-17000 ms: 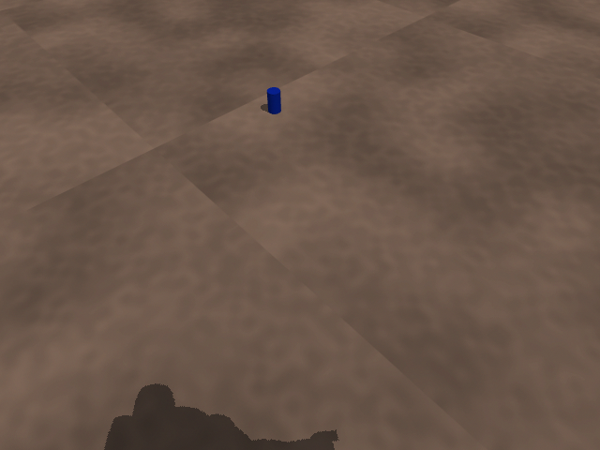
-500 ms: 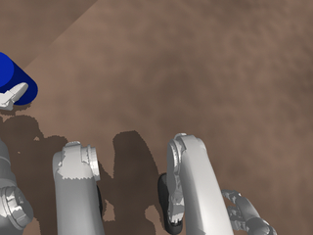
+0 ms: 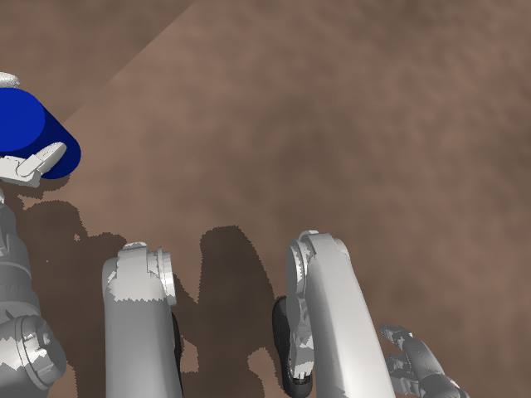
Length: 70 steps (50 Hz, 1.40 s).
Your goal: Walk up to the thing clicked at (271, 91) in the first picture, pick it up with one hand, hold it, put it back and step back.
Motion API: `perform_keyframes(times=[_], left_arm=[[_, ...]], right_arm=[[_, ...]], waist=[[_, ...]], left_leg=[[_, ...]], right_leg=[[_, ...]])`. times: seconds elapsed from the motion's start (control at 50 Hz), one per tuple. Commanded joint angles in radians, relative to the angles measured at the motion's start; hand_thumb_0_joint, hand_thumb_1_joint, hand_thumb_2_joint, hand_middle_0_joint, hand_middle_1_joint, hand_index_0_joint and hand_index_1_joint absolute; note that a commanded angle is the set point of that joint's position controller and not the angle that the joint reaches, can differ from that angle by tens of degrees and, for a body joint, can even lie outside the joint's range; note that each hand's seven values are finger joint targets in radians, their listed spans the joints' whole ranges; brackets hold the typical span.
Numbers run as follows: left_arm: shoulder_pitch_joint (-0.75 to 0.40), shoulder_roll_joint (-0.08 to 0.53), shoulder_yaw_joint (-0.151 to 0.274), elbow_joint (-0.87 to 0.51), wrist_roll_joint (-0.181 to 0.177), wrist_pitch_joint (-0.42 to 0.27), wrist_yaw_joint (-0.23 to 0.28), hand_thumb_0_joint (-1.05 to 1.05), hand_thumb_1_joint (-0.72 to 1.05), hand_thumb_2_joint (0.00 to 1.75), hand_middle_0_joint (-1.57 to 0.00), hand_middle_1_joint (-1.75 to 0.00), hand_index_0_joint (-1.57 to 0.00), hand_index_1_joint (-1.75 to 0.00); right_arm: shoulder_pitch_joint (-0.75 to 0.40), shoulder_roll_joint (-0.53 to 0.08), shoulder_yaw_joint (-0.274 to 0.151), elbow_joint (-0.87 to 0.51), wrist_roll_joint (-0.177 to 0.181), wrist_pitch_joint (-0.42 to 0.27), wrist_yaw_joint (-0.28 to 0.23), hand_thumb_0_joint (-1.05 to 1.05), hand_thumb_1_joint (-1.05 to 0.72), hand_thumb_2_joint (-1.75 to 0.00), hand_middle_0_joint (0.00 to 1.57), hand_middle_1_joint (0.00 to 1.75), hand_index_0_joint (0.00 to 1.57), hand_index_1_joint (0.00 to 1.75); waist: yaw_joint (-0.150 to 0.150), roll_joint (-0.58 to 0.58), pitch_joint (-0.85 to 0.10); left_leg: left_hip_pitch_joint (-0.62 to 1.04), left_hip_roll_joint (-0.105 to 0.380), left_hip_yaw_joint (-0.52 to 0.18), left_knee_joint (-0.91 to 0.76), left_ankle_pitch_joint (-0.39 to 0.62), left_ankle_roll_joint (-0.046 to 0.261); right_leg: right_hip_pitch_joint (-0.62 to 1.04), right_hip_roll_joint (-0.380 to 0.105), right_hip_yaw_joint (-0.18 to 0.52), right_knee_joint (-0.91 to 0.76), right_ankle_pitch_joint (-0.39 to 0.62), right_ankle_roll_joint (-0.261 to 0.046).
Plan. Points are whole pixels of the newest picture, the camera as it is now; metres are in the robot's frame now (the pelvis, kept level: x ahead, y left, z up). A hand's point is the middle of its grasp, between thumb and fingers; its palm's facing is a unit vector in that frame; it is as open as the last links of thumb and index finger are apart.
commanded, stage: lift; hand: left
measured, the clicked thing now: (33, 139) +0.46 +0.29 -0.06
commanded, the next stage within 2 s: none
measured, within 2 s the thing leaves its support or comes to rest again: neither
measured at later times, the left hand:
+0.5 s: hand out of the picture +0.42 +0.28 +0.11, palm faces +0.28 -0.96 -0.03, open 10.6 cm
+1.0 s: hand out of the picture +0.38 +0.26 +0.28, palm faces +0.31 -0.95 -0.03, open 10.6 cm
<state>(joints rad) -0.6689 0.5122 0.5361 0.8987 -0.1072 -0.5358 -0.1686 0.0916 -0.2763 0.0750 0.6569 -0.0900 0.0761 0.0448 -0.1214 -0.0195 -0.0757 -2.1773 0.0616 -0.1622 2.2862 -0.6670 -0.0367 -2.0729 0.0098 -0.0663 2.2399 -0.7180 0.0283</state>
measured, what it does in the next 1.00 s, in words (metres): rises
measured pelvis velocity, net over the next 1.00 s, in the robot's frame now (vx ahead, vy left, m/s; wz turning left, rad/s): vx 0.04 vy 0.01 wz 0.10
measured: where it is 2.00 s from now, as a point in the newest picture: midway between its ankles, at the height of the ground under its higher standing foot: (232, 372)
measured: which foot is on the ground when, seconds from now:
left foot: down 0.00-1.00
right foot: down 0.00-1.00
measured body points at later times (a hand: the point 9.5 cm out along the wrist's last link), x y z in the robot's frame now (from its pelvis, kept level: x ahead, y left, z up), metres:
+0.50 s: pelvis +0.01 +0.00 +0.10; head +0.19 +0.05 +0.51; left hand +0.40 +0.33 +0.11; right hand +0.17 -0.25 -0.03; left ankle +0.09 +0.14 -0.34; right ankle +0.09 -0.13 -0.34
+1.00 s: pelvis +0.04 +0.01 +0.25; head +0.15 +0.05 +0.68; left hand +0.36 +0.31 +0.28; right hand +0.22 -0.22 +0.14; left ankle +0.09 +0.14 -0.34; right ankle +0.09 -0.13 -0.34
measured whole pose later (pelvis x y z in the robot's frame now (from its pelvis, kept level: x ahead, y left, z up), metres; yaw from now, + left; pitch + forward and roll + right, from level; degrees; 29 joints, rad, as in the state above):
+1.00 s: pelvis +0.04 +0.01 +0.25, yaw +6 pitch +22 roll -4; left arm -0.19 0.26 0.25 0.31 -0.17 -0.25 -0.01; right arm 0.17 -0.23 0.00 0.60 0.03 -0.02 -0.05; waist -0.04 0.02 -0.16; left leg -1.28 0.07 -0.06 1.46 -0.57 -0.01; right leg -1.19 -0.02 -0.05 1.41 -0.60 0.03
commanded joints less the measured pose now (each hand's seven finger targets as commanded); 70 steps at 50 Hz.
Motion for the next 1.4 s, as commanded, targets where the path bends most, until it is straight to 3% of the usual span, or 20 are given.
perform_keyframes(times=[0.0,0.12,0.2,0.22,0.3,0.32,0.4,0.5,0.6,0.62,0.64,0.7,0.74,0.82,0.9,1.02,1.06,1.2,1.24,1.38], left_arm=[[-0.27,0.289,0.049,-0.256,-0.031,-0.07,-0.013,0.0,0.09,1.28,-1.28,-1.49,-1.33,-1.47],[-0.255,0.212,0.018,-0.337,-0.063,-0.024,-0.014,0.0,0.07,1.28,-1.28,-1.49,-1.33,-1.47],[-0.21,0.195,0.001,-0.394,-0.063,0.0,-0.008,0.0,0.07,1.27,-1.25,-1.47,-1.3,-1.45],[-0.216,0.211,0.017,-0.426,-0.07,0.002,-0.008,0.0,0.09,1.27,-1.25,-1.47,-1.3,-1.44],[-0.142,0.14,-0.03,-0.489,-0.093,0.032,-0.005,0.0,0.08,1.25,-1.25,-1.45,-1.3,-1.43],[-0.147,0.16,-0.006,-0.523,-0.093,0.04,0.004,0.0,0.1,1.25,-1.24,-1.45,-1.29,-1.42],[-0.11,0.094,-0.067,-0.624,-0.091,0.08,0.024,0.0,0.12,1.26,-1.24,-1.45,-1.29,-1.42],[-0.004,0.073,-0.068,-0.714,-0.09,0.131,0.071,0.0,0.14,1.26,-1.23,-1.44,-1.28,-1.41],[0.074,0.025,-0.117,-0.825,-0.094,0.178,0.109,0.0,0.14,1.26,-1.23,-1.43,-1.28,-1.41],[0.128,-0.01,-0.152,-0.816,-0.089,0.191,0.113,0.0,0.12,1.26,-1.22,-1.43,-1.27,-1.41],[0.132,0.003,-0.136,-0.845,-0.095,0.196,0.122,0.0,0.11,1.26,-1.23,-1.43,-1.27,-1.41],[0.154,-0.026,-0.175,-0.899,-0.093,0.208,0.137,0.0,0.11,1.26,-1.25,-1.44,-1.29,-1.42],[0.194,-0.062,-0.2,-0.862,-0.091,0.22,0.145,0.0,0.11,1.26,-1.23,-1.43,-1.28,-1.41],[0.231,-0.069,-0.193,-0.838,-0.087,0.218,0.16,0.0,0.1,1.25,-1.24,-1.42,-1.28,-1.41],[0.248,-0.12,-0.256,-0.827,-0.076,0.208,0.158,0.0,0.12,1.25,-1.24,-1.42,-1.28,-1.41],[0.224,-0.127,-0.271,-0.855,-0.07,0.187,0.162,0.0,0.06,1.22,-1.25,-1.41,-1.28,-1.4],[0.224,-0.122,-0.265,-0.845,-0.071,0.181,0.169,0.0,0.06,1.21,-1.23,-1.39,-1.26,-1.38],[0.273,-0.149,-0.284,-0.8,-0.066,0.163,0.17,0.0,0.05,1.19,-1.2,-1.35,-1.23,-1.34],[0.263,-0.17,-0.304,-0.802,-0.066,0.157,0.168,0.0,0.08,1.18,-1.18,-1.34,-1.21,-1.33],[0.271,-0.167,-0.294,-0.81,-0.069,0.139,0.177,0.0,0.04,1.18,-1.19,-1.34,-1.22,-1.33]], right_arm=[[0.142,-0.216,-0.095,-0.055,0.011,-0.015,-0.017,0.0,-0.91,-0.9,0.2,0.3,0.2,0.3],[0.142,-0.204,-0.117,-0.077,0.04,-0.022,-0.031,0.0,-0.9,-0.9,0.2,0.3,0.2,0.3],[0.147,-0.191,-0.128,-0.091,0.055,-0.034,-0.04,0.0,-0.9,-0.9,0.2,0.3,0.2,0.3],[0.147,-0.188,-0.128,-0.089,0.057,-0.035,-0.044,0.0,-0.9,-0.9,0.2,0.3,0.2,0.3],[0.139,-0.177,-0.137,-0.115,0.073,-0.05,-0.052,0.0,-0.9,-0.9,0.2,0.3,0.2,0.3],[0.146,-0.174,-0.141,-0.11,0.074,-0.052,-0.054,0.0,-0.9,-0.9,0.2,0.3,0.2,0.3],[0.142,-0.155,-0.142,-0.123,0.088,-0.062,-0.062,0.0,-0.9,-0.89,0.2,0.3,0.2,0.3],[0.124,-0.145,-0.146,-0.14,0.105,-0.065,-0.077,0.0,-0.9,-0.9,0.2,0.3,0.2,0.3],[0.113,-0.136,-0.15,-0.158,0.118,-0.079,-0.092,0.0,-0.9,-0.9,0.2,0.3,0.2,0.3],[0.115,-0.125,-0.148,-0.156,0.118,-0.084,-0.093,0.0,-0.9,-0.9,0.2,0.3,0.2,0.3],[0.121,-0.127,-0.148,-0.159,0.12,-0.085,-0.095,0.0,-0.9,-0.9,0.2,0.3,0.2,0.3],[0.112,-0.118,-0.145,-0.164,0.122,-0.097,-0.098,0.0,-0.9,-0.9,0.2,0.3,0.2,0.3],[0.122,-0.12,-0.149,-0.158,0.121,-0.103,-0.104,0.0,-0.9,-0.9,0.2,0.3,0.2,0.3],[0.107,-0.103,-0.142,-0.158,0.122,-0.116,-0.108,0.0,-0.9,-0.9,0.2,0.3,0.2,0.3],[0.117,-0.101,-0.135,-0.154,0.119,-0.131,-0.103,0.0,-0.9,-0.9,0.2,0.3,0.2,0.3],[0.139,-0.088,-0.129,-0.15,0.113,-0.145,-0.101,0.0,-0.9,-0.9,0.2,0.3,0.2,0.3],[0.126,-0.089,-0.128,-0.154,0.114,-0.148,-0.101,0.0,-0.9,-0.9,0.2,0.3,0.2,0.3],[0.135,-0.084,-0.126,-0.151,0.106,-0.153,-0.104,0.0,-0.91,-0.9,0.2,0.3,0.2,0.3],[0.122,-0.083,-0.125,-0.153,0.103,-0.154,-0.1,0.0,-0.91,-0.9,0.2,0.3,0.2,0.3],[0.141,-0.074,-0.12,-0.151,0.103,-0.153,-0.102,0.0,-0.91,-0.9,0.2,0.3,0.2,0.3]], waist=[[0.033,0.249,-0.728],[0.033,0.233,-0.732],[0.037,0.185,-0.716],[0.046,0.18,-0.73],[0.05,0.16,-0.737],[0.061,0.147,-0.751],[0.059,0.164,-0.732],[0.085,0.164,-0.684],[0.083,0.161,-0.693],[0.073,0.15,-0.685],[0.074,0.135,-0.683],[0.071,0.144,-0.653],[0.058,0.133,-0.615],[0.068,0.101,-0.509],[0.071,0.132,-0.466],[0.079,0.138,-0.474],[0.089,0.131,-0.434],[0.078,0.08,-0.412],[0.082,0.093,-0.375],[0.089,0.055,-0.403]], left_leg=[[0.557,-0.014,0.096,-0.302,0.133,0.054],[0.607,-0.016,0.095,-0.366,0.104,0.053],[0.605,-0.017,0.099,-0.406,0.086,0.059],[0.612,-0.017,0.102,-0.411,0.101,0.06],[0.668,-0.015,0.102,-0.466,0.114,0.062],[0.676,-0.014,0.106,-0.468,0.132,0.063],[0.759,-0.012,0.102,-0.549,0.127,0.061],[0.856,-0.009,0.083,-0.658,0.099,0.053],[1.0,-0.011,0.082,-0.75,0.166,0.051],[1.011,-0.011,0.088,-0.751,0.216,0.054],[1.025,-0.014,0.094,-0.766,0.24,0.057],[1.107,-0.015,0.086,-0.841,0.248,0.053],[1.157,-0.011,0.078,-0.88,0.266,0.052],[1.157,-0.021,0.093,-0.952,0.243,0.051],[1.268,-0.017,0.073,-1.05,0.225,0.04],[1.387,-0.018,0.085,-1.129,0.315,0.033],[1.395,-0.019,0.085,-1.17,0.268,0.034],[1.443,-0.028,0.112,-1.226,0.311,0.041],[1.46,-0.027,0.11,-1.264,0.263,0.038],[1.53,-0.029,0.128,-1.298,0.377,0.04]], right_leg=[[0.331,0.03,-0.051,-0.278,0.189,-0.062],[0.329,0.026,-0.037,-0.342,0.163,-0.066],[0.388,0.023,-0.025,-0.407,0.148,-0.061],[0.416,0.022,-0.018,-0.418,0.163,-0.058],[0.476,0.019,-0.003,-0.485,0.166,-0.055],[0.507,0.018,0.007,-0.502,0.184,-0.052],[0.553,0.015,0.008,-0.566,0.185,-0.056],[0.614,0.01,0.01,-0.649,0.164,-0.057],[0.726,0.007,0.017,-0.744,0.23,-0.053],[0.761,0.007,0.016,-0.761,0.274,-0.049],[0.803,0.008,0.019,-0.79,0.297,-0.046],[0.857,0.007,0.015,-0.838,0.307,-0.047],[0.873,0.007,0.013,-0.87,0.323,-0.045],[0.964,0.005,0.019,-0.956,0.314,-0.044],[0.985,0.002,0.01,-1.001,0.303,-0.049],[1.101,-0.001,0.005,-1.086,0.374,-0.049],[1.114,-0.003,0.007,-1.116,0.338,-0.049],[1.241,-0.005,0.015,-1.21,0.394,-0.042],[1.231,-0.004,0.011,-1.229,0.349,-0.043],[1.356,-0.003,0.016,-1.281,0.46,-0.038]])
